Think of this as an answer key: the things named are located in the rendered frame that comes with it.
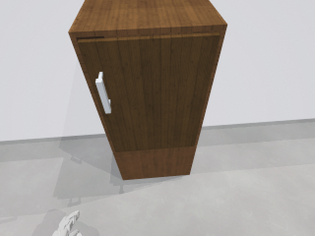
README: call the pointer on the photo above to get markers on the robot left hand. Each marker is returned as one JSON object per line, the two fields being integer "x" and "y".
{"x": 66, "y": 225}

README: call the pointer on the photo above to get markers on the handle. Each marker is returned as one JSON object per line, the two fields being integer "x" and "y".
{"x": 102, "y": 93}

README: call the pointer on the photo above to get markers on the cupboard door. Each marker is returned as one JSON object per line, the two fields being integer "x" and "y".
{"x": 157, "y": 86}

